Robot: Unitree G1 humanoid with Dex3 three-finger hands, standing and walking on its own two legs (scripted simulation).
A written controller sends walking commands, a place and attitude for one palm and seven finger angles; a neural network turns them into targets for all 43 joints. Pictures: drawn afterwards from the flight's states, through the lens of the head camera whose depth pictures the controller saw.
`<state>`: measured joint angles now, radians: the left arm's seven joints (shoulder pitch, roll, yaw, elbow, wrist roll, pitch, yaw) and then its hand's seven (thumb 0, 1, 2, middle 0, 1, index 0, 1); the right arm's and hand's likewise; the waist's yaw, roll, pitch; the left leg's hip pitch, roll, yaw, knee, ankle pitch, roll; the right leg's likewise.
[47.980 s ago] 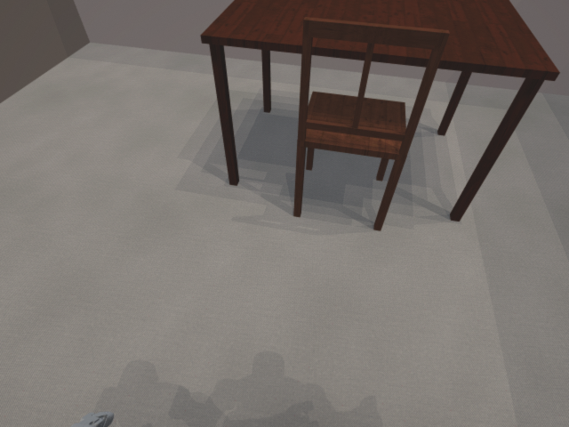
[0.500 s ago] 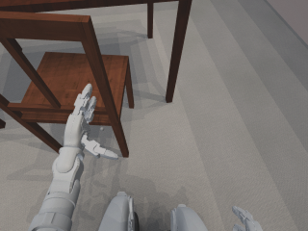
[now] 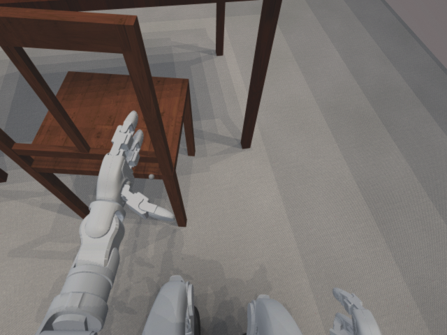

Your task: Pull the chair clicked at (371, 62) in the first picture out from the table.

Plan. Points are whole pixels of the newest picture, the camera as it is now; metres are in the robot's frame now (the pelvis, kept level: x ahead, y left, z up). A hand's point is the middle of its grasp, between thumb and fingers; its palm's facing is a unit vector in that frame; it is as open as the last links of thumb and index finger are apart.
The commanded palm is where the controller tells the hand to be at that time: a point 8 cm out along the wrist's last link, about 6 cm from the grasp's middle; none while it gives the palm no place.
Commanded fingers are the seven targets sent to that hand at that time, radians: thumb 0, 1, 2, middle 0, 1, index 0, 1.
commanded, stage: push the fingers through the gap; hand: left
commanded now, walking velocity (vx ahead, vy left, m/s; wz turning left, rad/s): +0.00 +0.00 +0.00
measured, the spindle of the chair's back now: (55, 108) +0.53 +0.35 +0.03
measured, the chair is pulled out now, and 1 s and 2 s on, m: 0.16 0.16 0.16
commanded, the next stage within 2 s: hook a spindle and tug to test in 1.38 s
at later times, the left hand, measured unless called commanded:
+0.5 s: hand (158, 148) +0.44 +0.13 +0.03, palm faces -0.05 -1.00 -0.05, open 17.0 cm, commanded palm +0.42 +0.18 +0.03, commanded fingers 0.00 -0.50 0.30 -0.06 -0.08 -0.06 -0.08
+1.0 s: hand (160, 129) +0.49 +0.13 +0.03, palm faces -0.04 -1.00 -0.04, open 16.9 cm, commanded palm +0.46 +0.18 +0.03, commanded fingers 0.00 -0.50 0.30 -0.06 -0.08 -0.06 -0.08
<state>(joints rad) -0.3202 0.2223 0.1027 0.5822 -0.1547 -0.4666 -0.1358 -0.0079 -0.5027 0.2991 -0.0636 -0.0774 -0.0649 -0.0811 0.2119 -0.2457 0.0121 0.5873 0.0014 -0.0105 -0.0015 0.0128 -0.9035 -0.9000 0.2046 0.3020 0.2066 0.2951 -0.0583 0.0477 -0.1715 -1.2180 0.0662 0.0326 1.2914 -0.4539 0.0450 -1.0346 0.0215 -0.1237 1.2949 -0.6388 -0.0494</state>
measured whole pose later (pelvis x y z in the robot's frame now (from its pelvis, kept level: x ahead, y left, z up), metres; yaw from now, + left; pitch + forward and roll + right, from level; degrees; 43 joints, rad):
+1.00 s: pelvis +0.01 +0.00 -0.01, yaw -2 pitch +26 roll -4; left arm -0.73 0.32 0.26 1.00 -0.08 -0.50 -0.11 -0.01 -0.50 0.30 -0.06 -0.08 -0.07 -0.08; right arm 0.29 -0.25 0.01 0.63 -0.03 0.08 0.03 0.01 -0.90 -0.90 0.20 0.30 0.21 0.29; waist -0.14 0.06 -0.17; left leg -1.31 0.08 0.04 1.31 -0.47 0.05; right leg -1.13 0.04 -0.11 1.31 -0.64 -0.04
